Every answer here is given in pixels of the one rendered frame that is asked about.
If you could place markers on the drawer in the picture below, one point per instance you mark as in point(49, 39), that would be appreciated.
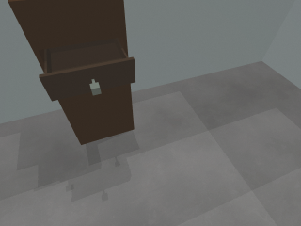
point(69, 70)

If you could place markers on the handle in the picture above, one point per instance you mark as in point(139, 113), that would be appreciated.
point(95, 87)

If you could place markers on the cabinet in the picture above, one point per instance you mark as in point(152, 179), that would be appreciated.
point(56, 23)

